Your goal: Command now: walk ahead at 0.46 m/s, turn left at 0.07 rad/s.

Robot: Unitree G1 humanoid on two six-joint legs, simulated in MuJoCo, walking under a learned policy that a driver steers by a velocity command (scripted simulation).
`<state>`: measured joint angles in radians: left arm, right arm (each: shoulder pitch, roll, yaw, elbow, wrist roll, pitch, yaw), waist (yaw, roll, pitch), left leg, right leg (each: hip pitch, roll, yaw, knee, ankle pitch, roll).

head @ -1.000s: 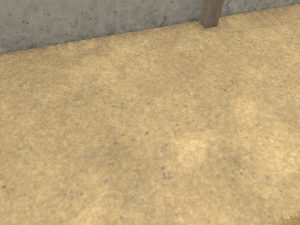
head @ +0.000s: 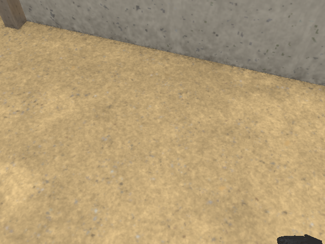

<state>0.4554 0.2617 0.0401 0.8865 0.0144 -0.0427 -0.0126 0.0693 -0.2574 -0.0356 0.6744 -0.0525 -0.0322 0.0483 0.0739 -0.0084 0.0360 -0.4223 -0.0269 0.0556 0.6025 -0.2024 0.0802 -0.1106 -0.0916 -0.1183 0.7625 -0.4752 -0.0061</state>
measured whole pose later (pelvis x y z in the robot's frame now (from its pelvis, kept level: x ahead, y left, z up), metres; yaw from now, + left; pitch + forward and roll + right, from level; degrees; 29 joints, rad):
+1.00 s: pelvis +0.34 +0.01 +0.02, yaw -11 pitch -1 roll +0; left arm 0.25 0.19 0.01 1.02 0.01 -0.01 0.01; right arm 0.30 -0.16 0.01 1.04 -0.01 -0.02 -0.04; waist 0.02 -0.02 0.00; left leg -0.19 0.01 0.02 0.43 -0.23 0.00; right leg -0.22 0.04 -0.05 0.40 -0.16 -0.06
